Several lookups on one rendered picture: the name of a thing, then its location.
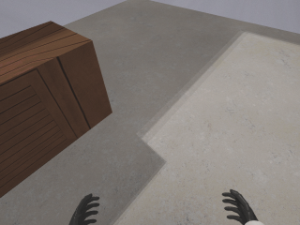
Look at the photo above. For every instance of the left robot hand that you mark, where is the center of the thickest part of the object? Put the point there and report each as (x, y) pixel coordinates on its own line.
(80, 213)

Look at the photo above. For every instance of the right robot hand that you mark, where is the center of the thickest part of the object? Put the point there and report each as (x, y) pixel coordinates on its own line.
(242, 208)

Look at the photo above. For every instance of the pedestal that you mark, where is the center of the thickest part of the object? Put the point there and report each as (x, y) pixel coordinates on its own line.
(51, 93)

